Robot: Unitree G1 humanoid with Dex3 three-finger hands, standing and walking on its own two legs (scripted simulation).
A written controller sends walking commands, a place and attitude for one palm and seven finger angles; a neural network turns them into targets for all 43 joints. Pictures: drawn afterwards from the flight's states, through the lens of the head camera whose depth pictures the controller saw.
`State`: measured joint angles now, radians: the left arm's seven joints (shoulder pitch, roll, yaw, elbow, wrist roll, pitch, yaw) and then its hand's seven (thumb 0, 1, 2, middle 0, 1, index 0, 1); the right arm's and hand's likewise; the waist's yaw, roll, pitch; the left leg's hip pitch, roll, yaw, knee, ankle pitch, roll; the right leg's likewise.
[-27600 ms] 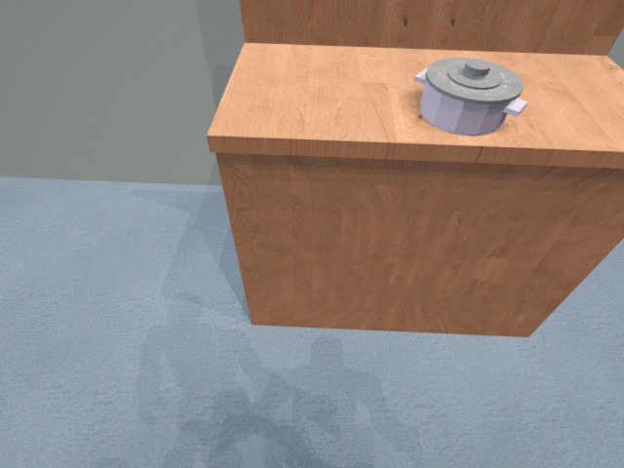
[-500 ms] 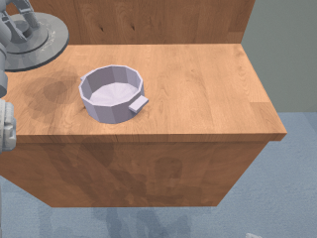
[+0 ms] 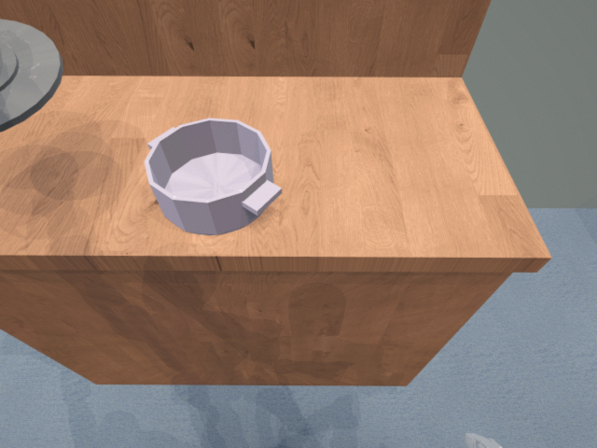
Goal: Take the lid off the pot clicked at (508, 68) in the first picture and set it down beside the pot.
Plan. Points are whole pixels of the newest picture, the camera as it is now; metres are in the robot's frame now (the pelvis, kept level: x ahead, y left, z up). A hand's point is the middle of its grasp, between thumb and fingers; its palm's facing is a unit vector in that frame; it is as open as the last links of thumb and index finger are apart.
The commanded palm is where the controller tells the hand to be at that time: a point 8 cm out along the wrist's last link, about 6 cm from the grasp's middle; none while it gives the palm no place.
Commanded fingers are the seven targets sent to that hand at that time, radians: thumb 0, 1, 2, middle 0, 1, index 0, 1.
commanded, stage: move the lid sideways beside the pot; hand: left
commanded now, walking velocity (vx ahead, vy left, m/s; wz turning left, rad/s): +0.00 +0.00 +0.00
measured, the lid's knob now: out of the picture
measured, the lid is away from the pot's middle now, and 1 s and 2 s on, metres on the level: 0.24 0.23 0.22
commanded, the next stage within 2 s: lower the lid onto the table in 0.16 s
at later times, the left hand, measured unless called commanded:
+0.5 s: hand out of the picture +0.44 +0.34 +0.29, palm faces -0.19 -0.20 -0.96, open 7.5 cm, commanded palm +0.44 +0.34 +0.36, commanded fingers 0.00 0.71 0.95 -0.80 -1.02 -0.81 -1.03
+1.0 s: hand out of the picture +0.47 +0.34 +0.25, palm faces -0.24 -0.20 -0.95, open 7.5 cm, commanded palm +0.46 +0.34 +0.32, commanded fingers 0.00 0.71 0.95 -0.80 -1.02 -0.81 -1.03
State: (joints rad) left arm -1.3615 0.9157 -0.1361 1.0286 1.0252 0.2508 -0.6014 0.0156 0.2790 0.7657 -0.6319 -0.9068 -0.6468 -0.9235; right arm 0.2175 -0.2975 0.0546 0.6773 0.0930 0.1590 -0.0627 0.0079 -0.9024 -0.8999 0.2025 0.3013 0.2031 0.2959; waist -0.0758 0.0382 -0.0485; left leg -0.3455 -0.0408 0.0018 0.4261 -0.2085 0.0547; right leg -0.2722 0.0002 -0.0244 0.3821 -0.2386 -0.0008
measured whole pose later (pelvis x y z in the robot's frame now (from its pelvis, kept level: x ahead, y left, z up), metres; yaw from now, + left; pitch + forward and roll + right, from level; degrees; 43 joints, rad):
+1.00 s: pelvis +0.01 +0.01 +0.00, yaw -1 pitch +9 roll -1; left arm -1.34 0.89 -0.11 1.15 1.02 0.23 -0.56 0.02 0.29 0.76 -0.63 -0.91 -0.64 -0.93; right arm 0.28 -0.30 0.04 0.71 0.09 0.13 -0.06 0.01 -0.90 -0.90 0.20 0.30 0.20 0.30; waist -0.11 0.04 -0.06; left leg -0.38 -0.04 0.01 0.44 -0.23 0.07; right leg -0.30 0.00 -0.01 0.39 -0.24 0.01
